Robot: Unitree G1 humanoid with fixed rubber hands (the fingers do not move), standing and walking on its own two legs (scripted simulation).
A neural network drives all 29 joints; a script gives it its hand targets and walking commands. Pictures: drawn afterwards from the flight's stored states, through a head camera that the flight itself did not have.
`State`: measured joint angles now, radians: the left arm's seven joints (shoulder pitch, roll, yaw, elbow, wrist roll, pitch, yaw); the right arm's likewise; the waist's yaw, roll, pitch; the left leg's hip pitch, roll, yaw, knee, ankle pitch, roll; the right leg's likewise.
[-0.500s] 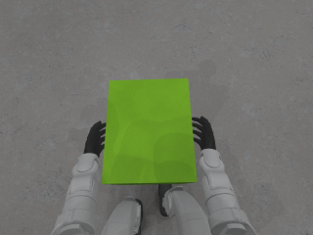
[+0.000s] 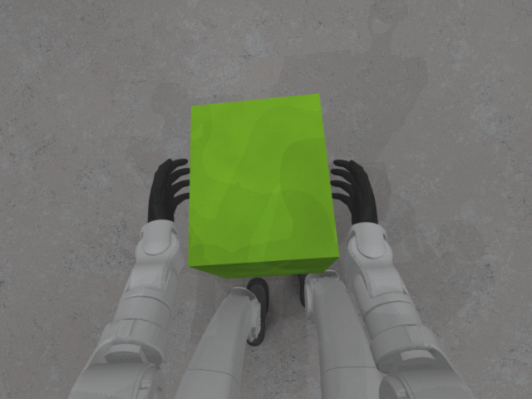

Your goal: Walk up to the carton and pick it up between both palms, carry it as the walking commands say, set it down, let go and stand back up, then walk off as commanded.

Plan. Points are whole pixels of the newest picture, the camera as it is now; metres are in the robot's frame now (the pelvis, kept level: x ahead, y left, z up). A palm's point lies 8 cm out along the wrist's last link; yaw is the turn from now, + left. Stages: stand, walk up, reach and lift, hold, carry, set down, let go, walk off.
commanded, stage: set down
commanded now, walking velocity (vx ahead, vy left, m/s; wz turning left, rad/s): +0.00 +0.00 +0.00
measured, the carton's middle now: (265, 200) +0.36 +0.01 -0.28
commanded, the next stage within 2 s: none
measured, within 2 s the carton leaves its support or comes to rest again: neither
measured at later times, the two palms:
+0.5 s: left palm (203, 193) +0.37 +0.12 -0.23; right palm (368, 205) +0.34 -0.18 -0.25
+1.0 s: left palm (210, 173) +0.42 +0.12 -0.31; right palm (353, 179) +0.40 -0.17 -0.32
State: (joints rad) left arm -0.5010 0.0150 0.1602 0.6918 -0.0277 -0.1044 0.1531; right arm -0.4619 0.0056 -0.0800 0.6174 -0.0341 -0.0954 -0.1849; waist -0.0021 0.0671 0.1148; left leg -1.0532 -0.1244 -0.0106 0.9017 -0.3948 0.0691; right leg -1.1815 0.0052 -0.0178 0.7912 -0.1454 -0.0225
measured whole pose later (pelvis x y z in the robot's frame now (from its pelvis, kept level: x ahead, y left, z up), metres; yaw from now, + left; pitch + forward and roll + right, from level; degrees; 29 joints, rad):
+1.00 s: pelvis -0.06 -0.02 -0.17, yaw +3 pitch +44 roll +1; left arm -1.04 0.08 0.18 0.76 0.02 0.16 0.20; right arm -0.92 -0.08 -0.23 0.62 0.03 0.21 -0.30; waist 0.00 0.05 0.04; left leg -1.82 -0.14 -0.01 1.63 -0.58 0.04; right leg -1.95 0.06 -0.01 1.47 -0.30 -0.02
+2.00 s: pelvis -0.10 -0.02 -0.28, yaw +3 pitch +36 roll -2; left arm -1.53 0.26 0.27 0.88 0.14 0.30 -0.06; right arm -1.45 -0.17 -0.54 0.78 -0.18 0.26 -0.05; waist -0.01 0.06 0.38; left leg -2.07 -0.17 0.02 2.04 -0.60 0.04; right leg -2.17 0.07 -0.02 1.84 -0.31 0.01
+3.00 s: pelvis -0.09 -0.02 -0.29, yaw +5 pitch +41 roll -3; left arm -1.54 0.25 0.29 0.89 0.12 0.26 -0.09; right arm -1.46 -0.20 -0.57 0.85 -0.20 0.22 0.00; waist -0.03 0.01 0.38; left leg -2.14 -0.18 0.02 2.07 -0.63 0.04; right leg -2.24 0.06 -0.02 1.89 -0.36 0.02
